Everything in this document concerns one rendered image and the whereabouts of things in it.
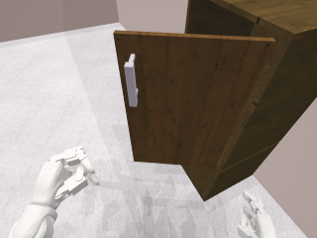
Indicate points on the right robot hand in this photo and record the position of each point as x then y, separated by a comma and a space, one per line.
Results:
261, 222

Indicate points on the cupboard door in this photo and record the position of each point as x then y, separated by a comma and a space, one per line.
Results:
192, 90

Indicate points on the left robot forearm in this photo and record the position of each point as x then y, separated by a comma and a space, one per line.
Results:
36, 222

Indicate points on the handle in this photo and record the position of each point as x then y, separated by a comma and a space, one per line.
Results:
130, 75

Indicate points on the left robot hand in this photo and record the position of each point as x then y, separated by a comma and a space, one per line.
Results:
49, 189

